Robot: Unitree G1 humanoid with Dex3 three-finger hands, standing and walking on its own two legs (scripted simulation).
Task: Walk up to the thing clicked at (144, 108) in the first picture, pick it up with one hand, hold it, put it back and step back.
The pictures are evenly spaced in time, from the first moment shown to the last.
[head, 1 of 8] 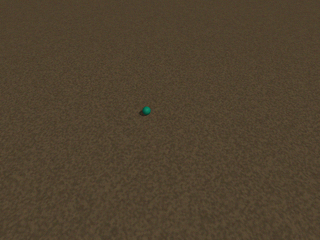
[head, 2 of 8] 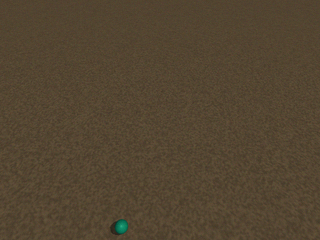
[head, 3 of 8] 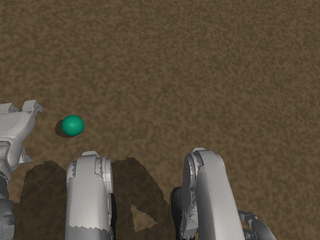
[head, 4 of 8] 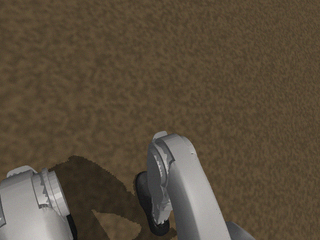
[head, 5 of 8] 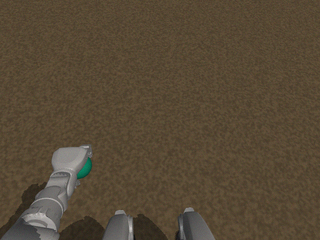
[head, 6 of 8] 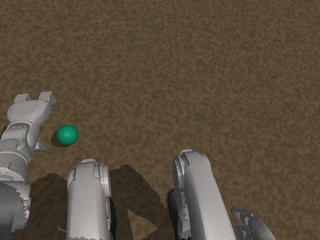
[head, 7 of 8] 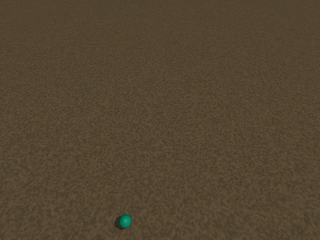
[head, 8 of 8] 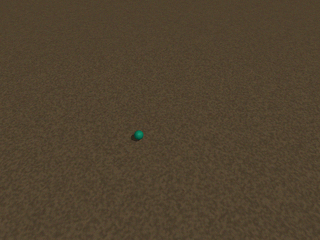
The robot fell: no
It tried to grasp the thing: yes
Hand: left
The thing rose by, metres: 0.68
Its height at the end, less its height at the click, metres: +0.00
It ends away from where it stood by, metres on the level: 0.01
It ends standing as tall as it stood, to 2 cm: yes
